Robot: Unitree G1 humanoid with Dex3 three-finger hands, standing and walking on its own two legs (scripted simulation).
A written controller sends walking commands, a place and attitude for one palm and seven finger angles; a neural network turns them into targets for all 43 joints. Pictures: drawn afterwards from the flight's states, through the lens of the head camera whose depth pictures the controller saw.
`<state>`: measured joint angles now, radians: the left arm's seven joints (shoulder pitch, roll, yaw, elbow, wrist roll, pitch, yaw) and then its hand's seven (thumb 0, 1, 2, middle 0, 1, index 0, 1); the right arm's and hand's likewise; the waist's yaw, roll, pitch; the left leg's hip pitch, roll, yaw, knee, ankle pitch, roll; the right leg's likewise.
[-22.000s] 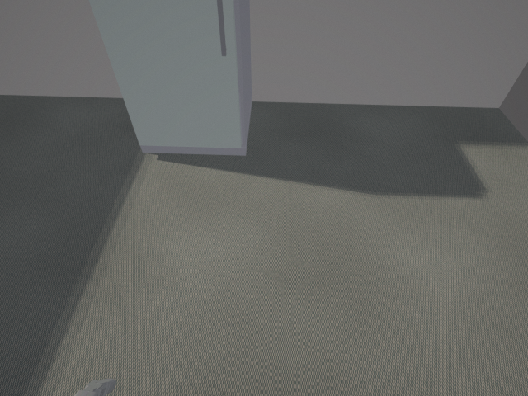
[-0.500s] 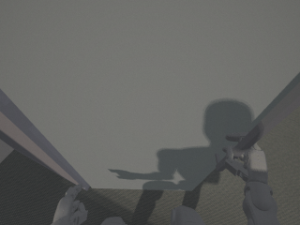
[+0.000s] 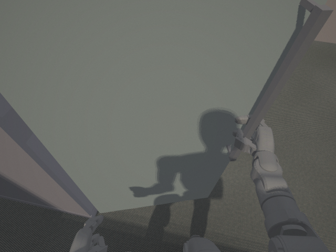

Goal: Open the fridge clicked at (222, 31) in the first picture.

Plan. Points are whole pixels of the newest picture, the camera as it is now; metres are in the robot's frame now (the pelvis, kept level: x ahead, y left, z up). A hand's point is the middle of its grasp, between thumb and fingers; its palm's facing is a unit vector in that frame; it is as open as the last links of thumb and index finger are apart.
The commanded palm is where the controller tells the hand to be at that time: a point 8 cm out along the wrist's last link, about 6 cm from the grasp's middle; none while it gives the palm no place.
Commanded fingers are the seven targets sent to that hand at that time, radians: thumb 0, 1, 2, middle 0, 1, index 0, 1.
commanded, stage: stop walking and hold the door back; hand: right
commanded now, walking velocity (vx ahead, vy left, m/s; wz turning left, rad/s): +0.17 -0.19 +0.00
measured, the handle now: (257, 106) +0.42 -0.20 +0.12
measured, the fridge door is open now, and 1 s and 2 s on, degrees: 70 67 65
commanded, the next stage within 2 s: loosen the grip on the handle in 1.06 s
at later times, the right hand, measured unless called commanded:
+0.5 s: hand (235, 130) +0.41 -0.17 +0.04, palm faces +0.16 +0.98 -0.14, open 5.2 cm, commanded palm +0.41 -0.20 +0.03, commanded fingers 0.00 -0.90 -0.90 0.45 1.40 0.45 1.40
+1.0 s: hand (236, 132) +0.40 -0.18 +0.04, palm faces +0.11 +0.98 -0.14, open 5.2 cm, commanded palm +0.40 -0.22 +0.03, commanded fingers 0.00 -0.90 -0.90 0.45 1.40 0.45 1.40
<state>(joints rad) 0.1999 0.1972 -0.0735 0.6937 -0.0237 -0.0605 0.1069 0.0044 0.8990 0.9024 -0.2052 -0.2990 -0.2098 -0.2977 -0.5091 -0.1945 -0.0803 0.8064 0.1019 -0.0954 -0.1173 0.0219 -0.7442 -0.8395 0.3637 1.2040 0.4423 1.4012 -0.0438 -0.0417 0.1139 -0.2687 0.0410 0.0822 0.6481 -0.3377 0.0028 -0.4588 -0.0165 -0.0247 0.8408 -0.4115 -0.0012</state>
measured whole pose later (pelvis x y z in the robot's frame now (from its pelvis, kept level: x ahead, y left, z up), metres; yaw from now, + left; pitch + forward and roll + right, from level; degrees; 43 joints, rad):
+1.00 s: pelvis +0.00 -0.03 +0.01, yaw +3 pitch +1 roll +0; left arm 0.24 0.26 -0.02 0.72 -0.04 -0.09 0.12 0.00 0.90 0.90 -0.20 -0.30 -0.20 -0.30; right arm -0.62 -0.22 -0.10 1.03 0.08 -0.19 -0.09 0.02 -0.77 -0.81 0.31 1.22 0.44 1.40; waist 0.00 0.00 0.07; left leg -0.32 0.00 0.06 0.56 -0.25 0.02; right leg -0.31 -0.05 -0.09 0.57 -0.28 0.00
